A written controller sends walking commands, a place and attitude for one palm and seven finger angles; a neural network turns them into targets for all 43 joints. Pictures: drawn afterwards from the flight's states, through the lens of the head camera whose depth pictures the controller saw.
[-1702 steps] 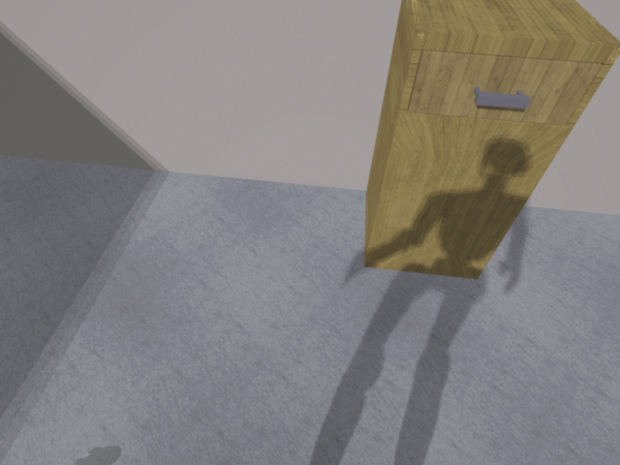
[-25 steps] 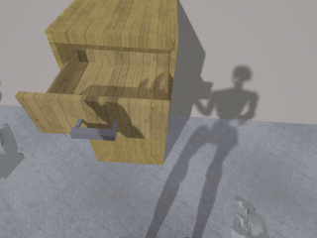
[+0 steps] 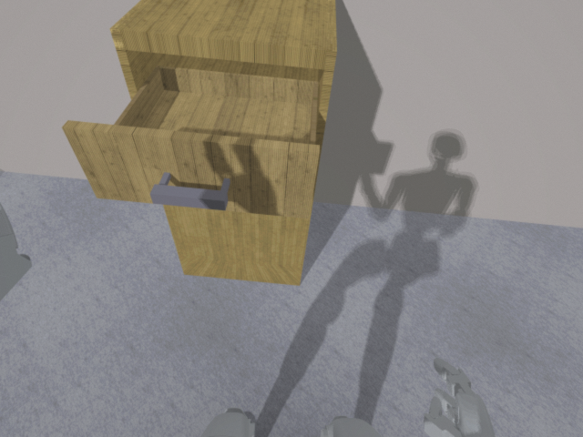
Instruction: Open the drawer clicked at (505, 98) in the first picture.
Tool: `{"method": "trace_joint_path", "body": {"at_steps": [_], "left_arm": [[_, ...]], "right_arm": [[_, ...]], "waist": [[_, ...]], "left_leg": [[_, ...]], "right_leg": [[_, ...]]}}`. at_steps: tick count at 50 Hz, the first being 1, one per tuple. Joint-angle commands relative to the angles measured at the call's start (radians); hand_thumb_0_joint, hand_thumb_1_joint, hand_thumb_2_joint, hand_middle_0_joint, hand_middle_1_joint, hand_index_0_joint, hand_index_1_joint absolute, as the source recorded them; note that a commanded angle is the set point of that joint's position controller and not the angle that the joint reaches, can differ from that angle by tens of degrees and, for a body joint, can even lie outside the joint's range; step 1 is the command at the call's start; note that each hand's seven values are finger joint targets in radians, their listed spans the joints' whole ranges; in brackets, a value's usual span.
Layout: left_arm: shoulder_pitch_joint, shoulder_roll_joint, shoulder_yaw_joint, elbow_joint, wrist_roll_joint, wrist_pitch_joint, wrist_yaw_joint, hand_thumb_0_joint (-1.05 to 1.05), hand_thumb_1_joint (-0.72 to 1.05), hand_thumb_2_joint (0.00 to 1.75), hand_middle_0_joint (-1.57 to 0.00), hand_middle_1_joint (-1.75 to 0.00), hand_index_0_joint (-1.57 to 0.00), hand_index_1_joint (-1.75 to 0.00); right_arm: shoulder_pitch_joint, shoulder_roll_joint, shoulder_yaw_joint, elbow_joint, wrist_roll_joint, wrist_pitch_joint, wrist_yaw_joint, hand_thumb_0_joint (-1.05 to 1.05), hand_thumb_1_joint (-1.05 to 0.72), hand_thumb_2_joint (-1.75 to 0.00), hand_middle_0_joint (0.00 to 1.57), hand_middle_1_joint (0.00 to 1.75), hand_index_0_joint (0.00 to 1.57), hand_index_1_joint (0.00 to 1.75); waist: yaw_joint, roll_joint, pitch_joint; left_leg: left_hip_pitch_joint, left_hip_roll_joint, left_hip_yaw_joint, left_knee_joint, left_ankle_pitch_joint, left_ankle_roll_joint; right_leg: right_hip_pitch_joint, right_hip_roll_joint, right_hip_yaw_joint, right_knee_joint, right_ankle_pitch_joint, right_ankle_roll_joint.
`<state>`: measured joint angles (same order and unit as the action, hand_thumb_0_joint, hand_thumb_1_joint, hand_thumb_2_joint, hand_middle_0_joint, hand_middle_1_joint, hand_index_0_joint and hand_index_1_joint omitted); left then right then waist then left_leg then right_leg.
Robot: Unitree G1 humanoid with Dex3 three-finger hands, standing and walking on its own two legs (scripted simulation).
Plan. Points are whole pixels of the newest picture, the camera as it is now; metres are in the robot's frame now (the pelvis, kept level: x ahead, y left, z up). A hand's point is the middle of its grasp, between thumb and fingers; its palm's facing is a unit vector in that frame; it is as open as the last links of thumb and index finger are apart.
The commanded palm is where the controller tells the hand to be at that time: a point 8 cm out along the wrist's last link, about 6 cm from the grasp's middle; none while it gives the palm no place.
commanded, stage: step back with the hand held close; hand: left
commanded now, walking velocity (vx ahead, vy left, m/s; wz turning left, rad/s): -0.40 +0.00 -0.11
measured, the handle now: (193, 189) +0.48 +0.19 +0.05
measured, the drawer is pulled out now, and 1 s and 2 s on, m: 0.28 0.28 0.28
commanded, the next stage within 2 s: stop stepping back and stand still in 0.06 s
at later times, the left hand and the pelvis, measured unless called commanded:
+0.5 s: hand out of the picture +0.10 +0.23 +0.23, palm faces +0.37 -0.83 -0.41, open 7.5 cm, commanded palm +0.05 +0.27 +0.24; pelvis -0.10 +0.00 +0.03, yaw -4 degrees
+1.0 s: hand (3, 403) +0.12 +0.22 +0.19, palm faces +0.29 -0.84 -0.47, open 7.5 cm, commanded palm none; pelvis -0.11 +0.00 +0.02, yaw -5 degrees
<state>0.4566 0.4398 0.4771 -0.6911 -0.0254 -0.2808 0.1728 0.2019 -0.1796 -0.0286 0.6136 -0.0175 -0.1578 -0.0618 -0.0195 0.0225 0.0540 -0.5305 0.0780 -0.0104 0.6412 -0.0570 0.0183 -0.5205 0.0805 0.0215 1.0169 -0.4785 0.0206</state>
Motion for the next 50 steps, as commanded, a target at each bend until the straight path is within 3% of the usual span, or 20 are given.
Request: {"method": "trace_joint_path", "body": {"at_steps": [1,3,4,5,8,12,13,14,16,18,19,26,27,30,33,37,43,47,48,50], "left_arm": [[0.045,0.107,0.079,-0.131,-0.044,-0.016,0.013,0.00,0.90,0.90,-0.20,-0.30,-0.20,-0.30],[-0.027,0.143,0.083,-0.160,-0.035,-0.015,-0.004,0.00,0.90,0.90,-0.20,-0.30,-0.20,-0.30],[-0.054,0.167,0.078,-0.161,-0.026,-0.031,-0.010,0.00,0.90,0.90,-0.20,-0.30,-0.20,-0.30],[-0.106,0.238,0.115,-0.176,-0.003,-0.041,0.000,0.00,0.90,0.90,-0.20,-0.30,-0.20,-0.30],[-0.117,0.197,0.080,-0.219,0.012,-0.007,-0.022,0.00,0.90,0.90,-0.20,-0.30,-0.20,-0.30],[0.039,0.118,0.056,-0.147,0.004,-0.004,-0.006,0.00,0.90,0.90,-0.20,-0.30,-0.20,-0.30],[0.028,0.130,0.052,-0.182,0.001,-0.014,-0.005,0.00,0.90,0.90,-0.20,-0.30,-0.20,-0.30],[0.025,0.128,0.053,-0.199,0.002,-0.026,-0.002,0.00,0.90,0.90,-0.20,-0.30,-0.20,-0.30],[0.059,0.134,0.076,-0.159,-0.013,-0.028,-0.002,0.00,0.90,0.90,-0.20,-0.30,-0.20,-0.30],[0.035,0.136,0.075,-0.258,-0.007,-0.020,-0.001,0.00,0.90,0.90,-0.20,-0.30,-0.20,-0.30],[0.066,0.116,0.050,-0.234,0.008,-0.012,0.003,0.00,0.90,0.90,-0.20,-0.30,-0.20,-0.30],[0.083,0.129,0.030,-0.172,0.006,0.038,0.020,0.00,0.90,0.90,-0.20,-0.30,-0.20,-0.30],[0.079,0.141,0.043,-0.160,0.006,0.043,0.017,0.00,0.90,0.90,-0.20,-0.30,-0.20,-0.30],[-0.001,0.223,0.112,-0.177,-0.018,0.030,0.015,0.00,0.90,0.90,-0.20,-0.30,-0.20,-0.30],[0.064,0.142,0.064,-0.111,-0.021,0.039,0.007,0.00,0.90,0.90,-0.20,-0.30,-0.20,-0.30],[0.064,0.132,0.053,-0.082,-0.013,0.017,0.009,0.00,0.90,0.90,-0.20,-0.30,-0.20,-0.30],[0.072,0.141,0.059,-0.128,-0.012,-0.004,0.000,0.00,0.90,0.90,-0.20,-0.30,-0.20,-0.30],[0.070,0.123,0.048,-0.135,-0.008,-0.014,0.002,0.00,0.90,0.90,-0.20,-0.30,-0.20,-0.30],[0.032,-0.076,-0.398,0.748,0.067,0.123,-0.126,0.00,0.90,0.90,-0.20,-0.30,-0.20,-0.30],[-0.018,-0.108,-0.367,0.814,0.069,0.276,-0.164,0.00,0.90,0.90,-0.20,-0.30,-0.20,-0.30]], "right_arm": [[-0.103,-0.136,-0.034,-0.137,0.012,-0.071,0.018,0.00,-0.90,-0.90,0.20,0.30,0.20,0.30],[-0.137,-0.140,-0.032,-0.141,0.010,-0.060,0.017,0.00,-0.90,-0.90,0.20,0.30,0.20,0.30],[-0.130,-0.118,-0.025,-0.134,0.015,-0.057,0.023,0.00,-0.90,-0.90,0.20,0.30,0.20,0.30],[-0.139,-0.118,-0.018,-0.112,0.002,-0.045,0.031,0.00,-0.90,-0.90,0.20,0.30,0.20,0.30],[-0.135,-0.091,0.000,-0.140,0.001,-0.018,0.028,0.00,-0.90,-0.90,0.20,0.30,0.20,0.30],[-0.046,-0.111,0.018,-0.129,-0.001,-0.014,-0.007,0.00,-0.90,-0.90,0.20,0.30,0.20,0.30],[-0.033,-0.148,-0.003,-0.135,0.000,-0.026,-0.016,0.00,-0.90,-0.90,0.20,0.30,0.20,0.30],[-0.036,-0.178,-0.010,-0.159,-0.002,-0.037,-0.016,0.00,-0.90,-0.90,0.20,0.30,0.20,0.30],[-0.033,-0.153,-0.022,-0.164,0.011,-0.059,-0.013,0.00,-0.90,-0.90,0.20,0.30,0.20,0.30],[-0.045,-0.137,-0.011,-0.170,0.001,-0.067,-0.006,0.00,-0.90,-0.90,0.20,0.30,0.20,0.30],[-0.048,-0.134,-0.005,-0.157,0.004,-0.073,0.001,0.00,-0.90,-0.90,0.20,0.30,0.20,0.30],[-0.071,-0.151,0.003,-0.149,0.002,-0.042,-0.005,0.00,-0.90,-0.90,0.20,0.30,0.20,0.30],[-0.066,-0.151,-0.002,-0.152,0.002,-0.029,-0.007,0.00,-0.90,-0.90,0.20,0.30,0.20,0.30],[-0.059,-0.139,-0.001,-0.134,0.001,-0.004,-0.001,0.00,-0.90,-0.90,0.20,0.30,0.20,0.30],[-0.055,-0.143,-0.012,-0.128,0.022,-0.001,0.007,0.00,-0.90,-0.90,0.20,0.30,0.20,0.30],[-0.052,-0.129,0.009,-0.115,0.014,-0.012,-0.008,0.00,-0.90,-0.90,0.20,0.30,0.20,0.30],[-0.049,-0.155,-0.003,-0.137,0.018,-0.034,-0.017,0.00,-0.90,-0.90,0.20,0.30,0.20,0.30],[-0.045,-0.157,-0.005,-0.138,0.022,-0.043,-0.008,0.00,-0.90,-0.90,0.20,0.30,0.20,0.30],[-0.069,-0.277,-0.065,0.104,0.033,-0.096,0.062,0.00,-0.90,-0.90,0.20,0.30,0.20,0.30],[0.010,-0.251,-0.057,0.096,0.013,0.048,0.066,0.00,-0.90,-0.90,0.20,0.30,0.20,0.30]], "waist": [[0.020,0.203,-0.119],[0.028,0.081,-0.026],[0.033,-0.152,-0.022],[0.055,-0.261,-0.038],[0.035,-0.255,-0.143],[-0.002,-0.030,-0.159],[-0.002,0.078,-0.158],[0.020,0.215,-0.156],[0.009,0.146,-0.201],[-0.008,0.235,-0.148],[-0.006,0.174,-0.109],[-0.003,0.171,-0.098],[-0.006,0.109,-0.100],[-0.001,-0.161,-0.117],[0.002,-0.129,-0.080],[0.002,-0.103,-0.054],[0.011,0.094,-0.081],[0.006,0.041,-0.122],[-0.053,0.035,-0.116],[-0.007,0.041,-0.160]], "left_leg": [[-0.067,0.213,-0.140,-0.386,-0.437,0.080],[-0.100,0.113,-0.033,-0.215,-0.503,0.004],[-0.005,-0.023,0.036,0.107,-0.468,-0.068],[0.023,-0.094,0.047,0.469,-0.416,-0.100],[0.045,-0.069,0.020,0.518,-0.354,-0.079],[0.281,-0.083,0.072,-0.162,-0.255,-0.032],[0.317,-0.022,0.022,-0.310,-0.239,-0.024],[0.296,0.147,-0.198,-0.376,-0.219,0.038],[0.239,0.229,-0.287,-0.496,-0.495,0.069],[0.248,0.223,-0.297,-0.514,-0.510,0.067],[0.239,0.218,-0.252,-0.500,-0.496,0.074],[0.122,0.109,-0.062,-0.474,-0.572,0.010],[0.118,0.066,-0.019,-0.371,-0.525,-0.001],[0.131,-0.026,0.053,0.104,-0.260,-0.031],[0.042,-0.028,0.033,0.194,-0.320,-0.025],[0.198,-0.036,0.096,-0.093,-0.240,-0.003],[0.310,0.054,-0.040,-0.254,-0.117,0.039],[0.263,0.066,-0.050,-0.238,-0.054,0.032],[0.328,0.083,-0.012,-0.079,0.178,0.027],[0.242,0.123,-0.078,-0.144,0.187,0.072]], "right_leg": [[0.272,-0.022,-0.044,-0.150,-0.079,-0.037],[0.221,-0.095,0.048,-0.514,-0.059,-0.083],[0.033,-0.292,0.373,-0.811,-0.221,-0.167],[-0.097,-0.497,0.583,-0.954,-0.084,-0.240],[0.051,-0.329,0.257,-0.767,0.287,-0.163],[0.156,-0.226,0.119,-0.627,0.338,-0.099],[0.187,-0.173,0.084,-0.546,0.270,-0.064],[0.147,-0.088,0.025,-0.428,0.135,-0.018],[0.177,-0.031,-0.015,-0.222,-0.017,-0.002],[0.096,-0.054,0.016,-0.122,0.012,-0.002],[0.093,-0.067,0.006,-0.117,0.047,-0.002],[0.423,-0.031,-0.151,-0.558,0.067,-0.038],[0.428,-0.060,-0.107,-0.647,0.065,-0.060],[0.241,-0.384,0.279,-0.836,0.000,-0.207],[0.293,-0.376,0.256,-0.788,0.119,-0.216],[0.262,-0.313,0.143,-0.738,0.193,-0.158],[0.239,-0.155,0.035,-0.589,0.252,-0.047],[0.317,-0.135,0.011,-0.578,0.343,-0.039],[0.165,-0.178,-0.058,-0.402,0.494,-0.038],[0.207,-0.131,-0.054,-0.346,0.289,-0.032]]}}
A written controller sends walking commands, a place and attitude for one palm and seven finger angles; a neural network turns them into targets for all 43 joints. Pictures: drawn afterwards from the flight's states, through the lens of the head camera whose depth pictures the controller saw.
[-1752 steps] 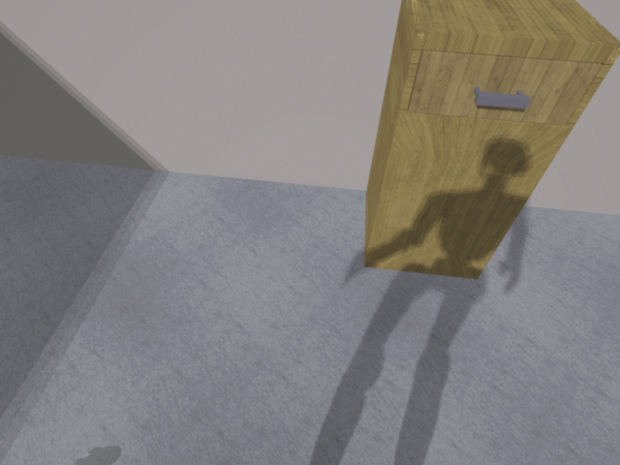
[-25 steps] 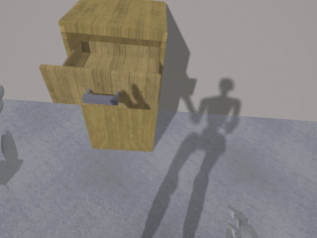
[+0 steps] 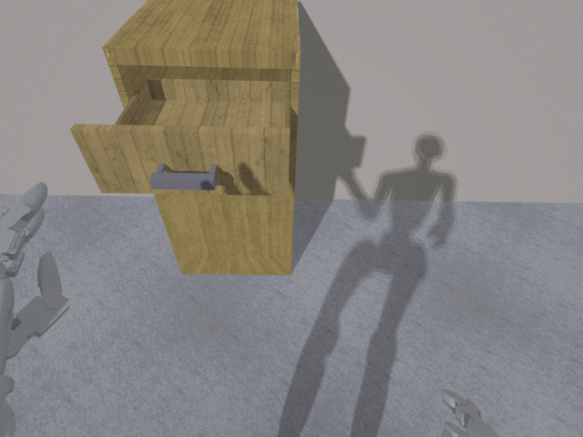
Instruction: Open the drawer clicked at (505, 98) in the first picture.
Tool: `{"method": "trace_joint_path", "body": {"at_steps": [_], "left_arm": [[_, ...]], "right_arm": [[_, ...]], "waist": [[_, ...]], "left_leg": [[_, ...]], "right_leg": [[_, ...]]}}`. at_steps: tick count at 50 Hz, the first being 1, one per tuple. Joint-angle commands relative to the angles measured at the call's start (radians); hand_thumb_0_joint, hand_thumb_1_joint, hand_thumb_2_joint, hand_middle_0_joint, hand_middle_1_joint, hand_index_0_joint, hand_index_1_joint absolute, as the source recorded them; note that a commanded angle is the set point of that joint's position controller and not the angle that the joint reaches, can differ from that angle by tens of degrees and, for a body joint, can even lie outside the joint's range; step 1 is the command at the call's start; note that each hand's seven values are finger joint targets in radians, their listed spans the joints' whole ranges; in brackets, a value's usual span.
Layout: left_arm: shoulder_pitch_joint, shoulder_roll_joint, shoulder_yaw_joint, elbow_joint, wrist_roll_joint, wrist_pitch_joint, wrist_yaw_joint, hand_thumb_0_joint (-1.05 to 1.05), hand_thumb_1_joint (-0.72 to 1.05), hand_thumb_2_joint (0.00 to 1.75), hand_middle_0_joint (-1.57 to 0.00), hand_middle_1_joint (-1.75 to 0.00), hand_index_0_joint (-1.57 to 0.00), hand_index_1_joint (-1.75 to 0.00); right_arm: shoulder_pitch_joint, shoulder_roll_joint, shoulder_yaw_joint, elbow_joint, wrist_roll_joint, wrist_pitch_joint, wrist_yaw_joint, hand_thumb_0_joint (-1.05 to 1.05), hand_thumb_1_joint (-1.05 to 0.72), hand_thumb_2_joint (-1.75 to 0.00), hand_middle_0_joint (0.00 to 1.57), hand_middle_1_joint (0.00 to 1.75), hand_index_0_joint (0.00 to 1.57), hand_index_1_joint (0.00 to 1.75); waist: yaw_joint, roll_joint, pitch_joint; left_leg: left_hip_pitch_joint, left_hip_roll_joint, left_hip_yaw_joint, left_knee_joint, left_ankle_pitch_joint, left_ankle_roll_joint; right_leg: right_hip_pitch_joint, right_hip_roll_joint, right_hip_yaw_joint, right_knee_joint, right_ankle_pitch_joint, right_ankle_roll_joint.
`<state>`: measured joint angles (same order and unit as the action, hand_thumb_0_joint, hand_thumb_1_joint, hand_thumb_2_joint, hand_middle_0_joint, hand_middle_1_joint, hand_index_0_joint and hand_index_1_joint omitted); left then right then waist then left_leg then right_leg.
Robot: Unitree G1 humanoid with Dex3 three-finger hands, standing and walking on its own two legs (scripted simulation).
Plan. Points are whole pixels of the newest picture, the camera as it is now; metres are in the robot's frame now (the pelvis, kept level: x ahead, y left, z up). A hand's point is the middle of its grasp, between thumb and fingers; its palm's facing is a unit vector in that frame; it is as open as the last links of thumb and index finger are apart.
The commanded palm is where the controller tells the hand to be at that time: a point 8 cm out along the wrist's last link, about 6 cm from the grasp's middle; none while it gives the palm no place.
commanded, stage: let the arm hang, fingers relaxed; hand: left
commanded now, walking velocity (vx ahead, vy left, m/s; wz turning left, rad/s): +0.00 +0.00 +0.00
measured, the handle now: (185, 174) +0.58 +0.24 +0.03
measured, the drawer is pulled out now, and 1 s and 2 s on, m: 0.28 0.28 0.28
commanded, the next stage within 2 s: look to check the result in 1.06 s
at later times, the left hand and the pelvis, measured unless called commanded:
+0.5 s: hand out of the picture -0.08 +0.21 -0.16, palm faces +0.03 -0.97 -0.25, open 7.3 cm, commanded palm none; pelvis -0.01 +0.01 +0.01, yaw +2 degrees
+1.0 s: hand out of the picture +0.06 +0.22 -0.15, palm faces -0.01 -0.96 -0.28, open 7.4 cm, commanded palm none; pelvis -0.01 +0.01 +0.01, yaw +1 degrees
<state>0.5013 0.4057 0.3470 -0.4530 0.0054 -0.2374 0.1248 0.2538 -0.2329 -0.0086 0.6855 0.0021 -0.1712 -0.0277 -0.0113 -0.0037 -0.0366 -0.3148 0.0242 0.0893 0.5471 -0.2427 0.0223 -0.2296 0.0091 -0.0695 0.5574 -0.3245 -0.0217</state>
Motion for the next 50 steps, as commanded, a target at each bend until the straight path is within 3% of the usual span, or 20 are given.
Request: {"method": "trace_joint_path", "body": {"at_steps": [1,2,4,5,6,7,8,10,11,12,15,19,22,24,34,38,40,50], "left_arm": [[-0.096,-0.070,-0.241,0.621,0.034,0.242,-0.120,0.00,0.90,0.90,-0.20,-0.30,-0.20,-0.30],[-0.117,-0.050,-0.244,0.676,0.032,0.244,-0.123,0.00,0.90,0.90,-0.20,-0.30,-0.20,-0.30],[-0.132,-0.009,-0.248,0.814,0.034,0.236,-0.125,0.00,0.90,0.90,-0.20,-0.30,-0.20,-0.30],[-0.154,0.027,-0.250,0.889,0.035,0.230,-0.123,0.00,0.90,0.90,-0.20,-0.30,-0.20,-0.30],[-0.199,0.052,-0.257,0.962,0.031,0.228,-0.122,0.00,0.90,0.90,-0.20,-0.30,-0.20,-0.30],[-0.247,0.065,-0.268,1.027,0.025,0.228,-0.119,0.00,0.90,0.90,-0.20,-0.30,-0.20,-0.30],[-0.291,0.065,-0.279,1.082,0.021,0.231,-0.114,0.00,0.90,0.90,-0.20,-0.30,-0.20,-0.30],[-0.310,0.026,-0.302,1.192,0.012,0.230,-0.112,0.00,0.90,0.90,-0.20,-0.30,-0.20,-0.30],[-0.297,0.006,-0.310,1.243,0.009,0.229,-0.111,0.00,0.90,0.90,-0.20,-0.30,-0.20,-0.30],[-0.276,-0.009,-0.314,1.294,0.007,0.230,-0.110,0.00,0.90,0.90,-0.20,-0.30,-0.20,-0.30],[-0.232,-0.039,-0.312,1.407,0.007,0.230,-0.107,0.00,0.90,0.90,-0.20,-0.30,-0.20,-0.30],[-0.210,-0.048,-0.320,1.503,0.006,0.225,-0.105,0.00,0.90,0.90,-0.20,-0.30,-0.20,-0.30],[-0.203,-0.050,-0.323,1.549,0.005,0.226,-0.103,0.00,0.90,0.90,-0.20,-0.30,-0.20,-0.30],[-0.202,-0.045,-0.326,1.567,0.005,0.226,-0.102,0.00,0.90,0.90,-0.20,-0.30,-0.20,-0.30],[-0.226,-0.021,-0.320,1.584,0.009,0.227,-0.097,0.00,0.90,0.90,-0.20,-0.30,-0.20,-0.30],[-0.250,-0.008,-0.315,1.570,0.010,0.221,-0.098,0.00,0.90,0.90,-0.20,-0.30,-0.20,-0.30],[-0.274,-0.005,-0.315,1.564,0.010,0.219,-0.098,0.00,0.90,0.90,-0.20,-0.30,-0.20,-0.30],[-0.329,0.023,-0.304,1.540,0.008,0.207,-0.098,0.00,0.90,0.90,-0.20,-0.30,-0.20,-0.30]], "right_arm": [[-0.054,-0.192,-0.060,0.014,-0.012,0.088,0.028,0.00,-0.90,-0.90,0.20,0.30,0.20,0.30],[-0.071,-0.195,-0.048,0.010,-0.020,0.105,0.025,0.00,-0.90,-0.90,0.20,0.30,0.20,0.30],[-0.106,-0.185,-0.035,0.020,-0.025,0.117,0.023,0.00,-0.90,-0.90,0.20,0.30,0.20,0.30],[-0.119,-0.174,-0.034,0.030,-0.022,0.126,0.021,0.00,-0.90,-0.90,0.20,0.30,0.20,0.30],[-0.124,-0.171,-0.035,0.052,-0.021,0.138,0.022,0.00,-0.90,-0.90,0.20,0.30,0.20,0.30],[-0.122,-0.171,-0.035,0.076,-0.025,0.151,0.021,0.00,-0.90,-0.90,0.20,0.30,0.20,0.30],[-0.108,-0.164,-0.033,0.101,-0.025,0.161,0.023,0.00,-0.90,-0.90,0.20,0.30,0.20,0.30],[-0.085,-0.132,-0.016,0.158,-0.026,0.168,0.022,0.00,-0.90,-0.90,0.20,0.30,0.20,0.30],[-0.083,-0.133,-0.012,0.185,-0.024,0.168,0.019,0.00,-0.90,-0.90,0.20,0.30,0.20,0.30],[-0.083,-0.135,-0.010,0.208,-0.022,0.167,0.015,0.00,-0.90,-0.90,0.20,0.30,0.20,0.30],[-0.066,-0.123,-0.009,0.268,-0.021,0.170,0.005,0.00,-0.90,-0.90,0.20,0.30,0.20,0.30],[-0.024,-0.115,-0.013,0.334,-0.015,0.170,-0.001,0.00,-0.90,-0.90,0.20,0.30,0.20,0.30],[-0.012,-0.119,-0.015,0.369,-0.013,0.172,-0.005,0.00,-0.90,-0.90,0.20,0.30,0.20,0.30],[-0.006,-0.125,-0.018,0.381,-0.012,0.173,-0.005,0.00,-0.90,-0.90,0.20,0.30,0.20,0.30],[-0.027,-0.136,-0.024,0.412,-0.018,0.175,0.002,0.00,-0.90,-0.90,0.20,0.30,0.20,0.30],[-0.042,-0.143,-0.025,0.410,-0.018,0.172,0.005,0.00,-0.90,-0.90,0.20,0.30,0.20,0.30],[-0.046,-0.143,-0.025,0.411,-0.020,0.170,0.006,0.00,-0.90,-0.90,0.20,0.30,0.20,0.30],[-0.082,-0.168,-0.027,0.404,-0.019,0.157,0.006,0.00,-0.90,-0.90,0.20,0.30,0.20,0.30]], "waist": [[-0.005,0.031,-0.046],[0.009,-0.011,-0.030],[0.036,-0.116,-0.055],[0.033,-0.198,-0.060],[0.018,-0.223,-0.029],[0.005,-0.191,0.006],[-0.012,-0.090,0.036],[-0.020,0.008,0.043],[-0.012,0.056,0.043],[-0.004,0.104,0.038],[0.005,0.150,0.029],[0.000,0.069,0.001],[-0.001,0.064,0.043],[-0.001,0.022,0.069],[0.003,0.008,0.121],[0.006,-0.013,0.104],[0.000,0.018,0.109],[0.000,0.010,0.058]], "left_leg": [[-0.022,0.199,-0.228,-0.086,0.317,0.094],[-0.061,0.200,-0.255,-0.099,0.271,0.103],[-0.081,0.123,-0.197,-0.044,0.256,0.060],[-0.075,0.057,-0.131,0.016,0.183,0.025],[-0.046,0.012,-0.103,0.043,0.076,0.002],[-0.013,0.001,-0.098,0.046,-0.002,-0.006],[0.030,0.010,-0.094,0.019,0.023,-0.009],[0.111,0.047,-0.120,-0.076,0.174,-0.005],[0.121,0.070,-0.145,-0.120,0.204,0.004],[0.117,0.086,-0.160,-0.152,0.188,0.011],[0.125,0.095,-0.164,-0.196,0.118,0.017],[0.182,0.100,-0.160,-0.210,0.130,0.019],[0.178,0.104,-0.162,-0.237,0.091,0.019],[0.182,0.106,-0.157,-0.242,0.094,0.020],[0.150,0.101,-0.166,-0.294,-0.005,0.017],[0.161,0.097,-0.161,-0.287,0.027,0.016],[0.158,0.096,-0.160,-0.287,0.051,0.013],[0.196,0.104,-0.152,-0.267,0.201,0.011]], "right_leg": [[-0.082,-0.043,0.042,0.137,0.013,0.012],[-0.050,-0.042,0.056,0.115,-0.018,0.009],[0.072,-0.090,0.110,-0.020,0.194,-0.009],[0.100,-0.160,0.188,-0.097,0.308,-0.034],[0.061,-0.226,0.237,-0.154,0.348,-0.077],[0.031,-0.242,0.251,-0.178,0.363,-0.105],[-0.007,-0.235,0.226,-0.186,0.308,-0.111],[-0.025,-0.164,0.166,-0.168,0.245,-0.070],[-0.007,-0.133,0.145,-0.165,0.215,-0.046],[0.024,-0.118,0.134,-0.176,0.177,-0.032],[0.074,-0.112,0.120,-0.223,0.143,-0.031],[0.081,-0.118,0.108,-0.254,0.156,-0.033],[0.060,-0.118,0.099,-0.270,0.118,-0.034],[0.046,-0.120,0.097,-0.280,0.109,-0.034],[0.023,-0.120,0.102,-0.289,0.038,-0.031],[0.031,-0.122,0.106,-0.293,0.055,-0.028],[0.038,-0.124,0.113,-0.292,0.080,-0.027],[0.095,-0.137,0.121,-0.302,0.214,-0.025]]}}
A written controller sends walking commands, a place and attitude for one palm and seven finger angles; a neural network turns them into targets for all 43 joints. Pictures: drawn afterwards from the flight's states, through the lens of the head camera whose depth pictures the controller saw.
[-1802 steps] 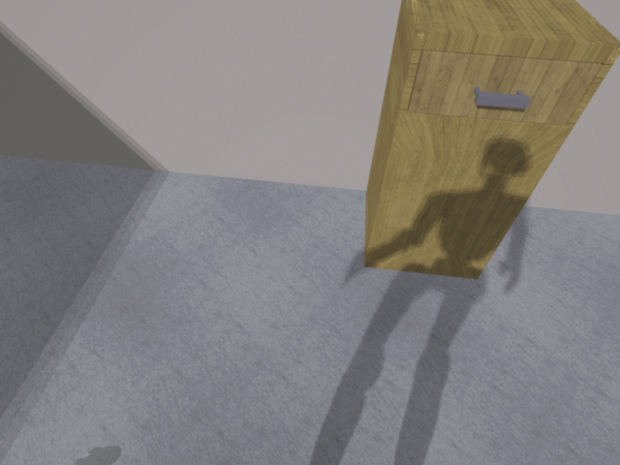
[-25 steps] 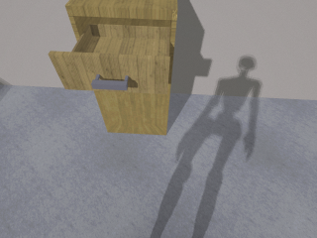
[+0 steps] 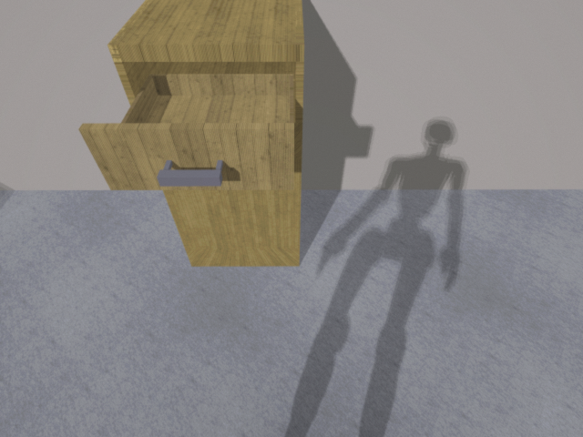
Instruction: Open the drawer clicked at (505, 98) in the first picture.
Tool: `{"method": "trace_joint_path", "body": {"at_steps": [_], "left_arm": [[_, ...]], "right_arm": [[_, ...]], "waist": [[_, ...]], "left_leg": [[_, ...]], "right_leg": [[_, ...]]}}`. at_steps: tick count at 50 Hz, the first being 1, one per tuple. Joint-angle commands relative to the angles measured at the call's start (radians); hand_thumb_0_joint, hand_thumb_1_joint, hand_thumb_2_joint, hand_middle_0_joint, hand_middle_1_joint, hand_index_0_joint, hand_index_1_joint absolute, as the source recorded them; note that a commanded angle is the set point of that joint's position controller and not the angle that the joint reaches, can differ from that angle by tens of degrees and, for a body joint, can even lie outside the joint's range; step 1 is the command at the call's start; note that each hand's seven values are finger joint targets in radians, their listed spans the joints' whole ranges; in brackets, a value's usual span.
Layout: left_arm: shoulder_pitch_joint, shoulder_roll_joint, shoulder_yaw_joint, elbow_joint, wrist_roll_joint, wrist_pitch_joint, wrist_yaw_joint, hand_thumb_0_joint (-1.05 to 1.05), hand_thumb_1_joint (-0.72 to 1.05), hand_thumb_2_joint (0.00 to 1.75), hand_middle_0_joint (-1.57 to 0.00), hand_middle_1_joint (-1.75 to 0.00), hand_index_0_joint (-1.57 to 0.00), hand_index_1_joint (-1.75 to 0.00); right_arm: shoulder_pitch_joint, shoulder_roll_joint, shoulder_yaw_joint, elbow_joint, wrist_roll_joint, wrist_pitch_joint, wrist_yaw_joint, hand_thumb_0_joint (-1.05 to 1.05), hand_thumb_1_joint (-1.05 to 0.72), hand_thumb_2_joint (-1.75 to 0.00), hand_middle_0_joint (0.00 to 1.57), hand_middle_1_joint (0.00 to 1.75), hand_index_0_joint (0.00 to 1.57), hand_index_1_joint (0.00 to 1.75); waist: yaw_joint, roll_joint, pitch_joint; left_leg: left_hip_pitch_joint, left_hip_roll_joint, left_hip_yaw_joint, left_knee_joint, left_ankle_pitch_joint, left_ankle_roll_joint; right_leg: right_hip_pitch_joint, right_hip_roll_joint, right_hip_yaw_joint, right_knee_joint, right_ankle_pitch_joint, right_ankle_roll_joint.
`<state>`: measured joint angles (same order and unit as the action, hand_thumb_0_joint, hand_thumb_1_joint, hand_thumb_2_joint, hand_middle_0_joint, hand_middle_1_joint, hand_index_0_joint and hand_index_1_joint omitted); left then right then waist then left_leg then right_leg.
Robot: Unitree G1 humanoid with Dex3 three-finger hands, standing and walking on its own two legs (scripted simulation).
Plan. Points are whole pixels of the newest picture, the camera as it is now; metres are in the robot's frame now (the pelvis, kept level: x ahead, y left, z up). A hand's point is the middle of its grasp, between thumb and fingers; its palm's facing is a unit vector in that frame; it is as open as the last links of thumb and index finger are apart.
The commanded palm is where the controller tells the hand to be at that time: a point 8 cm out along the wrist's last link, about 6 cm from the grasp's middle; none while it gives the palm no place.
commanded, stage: let the arm hang, fingers relaxed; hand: left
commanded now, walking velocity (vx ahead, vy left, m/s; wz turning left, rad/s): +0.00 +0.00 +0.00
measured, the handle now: (192, 171) +0.59 +0.23 +0.01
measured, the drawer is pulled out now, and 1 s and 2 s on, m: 0.28 0.28 0.28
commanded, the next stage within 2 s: look to check the result in 0.06 s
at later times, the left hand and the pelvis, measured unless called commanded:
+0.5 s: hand out of the picture +0.07 +0.23 -0.16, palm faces -0.04 -0.94 -0.33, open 7.4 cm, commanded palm none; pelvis +0.01 -0.01 +0.00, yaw -1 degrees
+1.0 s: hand out of the picture +0.11 +0.23 -0.15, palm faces -0.05 -0.94 -0.35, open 7.4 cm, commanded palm none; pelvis +0.02 -0.01 +0.00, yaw -1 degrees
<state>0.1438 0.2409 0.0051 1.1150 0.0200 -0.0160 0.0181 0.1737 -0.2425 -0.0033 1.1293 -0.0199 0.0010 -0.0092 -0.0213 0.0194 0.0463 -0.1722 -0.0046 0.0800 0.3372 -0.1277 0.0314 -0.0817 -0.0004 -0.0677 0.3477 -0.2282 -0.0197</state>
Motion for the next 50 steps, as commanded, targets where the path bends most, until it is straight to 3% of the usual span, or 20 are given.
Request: {"method": "trace_joint_path", "body": {"at_steps": [1,7,23,50], "left_arm": [[0.023,0.189,0.038,-0.029,-0.007,-0.015,0.008,0.00,0.90,0.90,-0.20,-0.30,-0.20,-0.30],[0.002,0.204,0.039,-0.028,-0.007,-0.015,0.007,0.00,0.90,0.90,-0.20,-0.30,-0.20,-0.30],[-0.017,0.253,0.041,-0.021,-0.008,-0.020,0.006,0.00,0.90,0.90,-0.20,-0.30,-0.20,-0.30],[-0.059,0.284,0.044,-0.040,-0.007,-0.022,0.007,0.00,0.90,0.90,-0.20,-0.30,-0.20,-0.30]], "right_arm": [[-0.004,-0.166,-0.033,-0.041,0.002,-0.016,-0.013,0.00,-0.90,-0.90,0.20,0.30,0.20,0.30],[-0.022,-0.186,-0.033,-0.043,0.003,-0.016,-0.014,0.00,-0.90,-0.90,0.20,0.30,0.20,0.30],[-0.072,-0.241,-0.036,-0.051,0.007,-0.014,-0.013,0.00,-0.90,-0.90,0.20,0.30,0.20,0.30],[-0.096,-0.272,-0.038,-0.062,0.006,-0.018,-0.014,0.00,-0.90,-0.90,0.20,0.30,0.20,0.30]], "waist": [[0.010,-0.006,-0.033],[0.008,0.009,-0.027],[0.007,-0.022,-0.059],[0.004,-0.013,-0.084]], "left_leg": [[0.059,0.134,-0.140,-0.055,0.089,0.001],[0.069,0.137,-0.140,-0.064,0.091,-0.003],[0.127,0.149,-0.134,-0.060,0.125,0.000],[0.156,0.154,-0.123,-0.053,0.205,-0.006]], "right_leg": [[-0.047,-0.129,0.121,-0.094,0.123,-0.028],[-0.042,-0.128,0.122,-0.104,0.124,-0.029],[-0.037,-0.132,0.134,-0.122,0.169,-0.026],[0.000,-0.139,0.138,-0.116,0.282,-0.025]]}}
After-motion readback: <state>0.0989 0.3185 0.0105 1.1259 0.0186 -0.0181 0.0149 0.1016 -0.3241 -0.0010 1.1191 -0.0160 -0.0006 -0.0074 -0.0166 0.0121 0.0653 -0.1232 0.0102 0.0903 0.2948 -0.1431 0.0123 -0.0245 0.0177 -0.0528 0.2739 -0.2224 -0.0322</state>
